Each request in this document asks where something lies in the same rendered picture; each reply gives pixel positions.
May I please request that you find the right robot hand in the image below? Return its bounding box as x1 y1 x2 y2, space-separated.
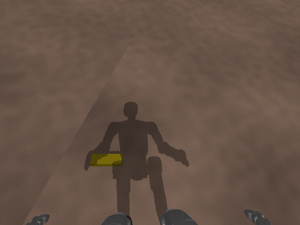
244 210 272 225

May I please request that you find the left robot hand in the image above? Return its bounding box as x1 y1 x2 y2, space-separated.
26 214 49 225

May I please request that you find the carton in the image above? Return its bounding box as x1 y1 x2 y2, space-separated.
90 154 123 166

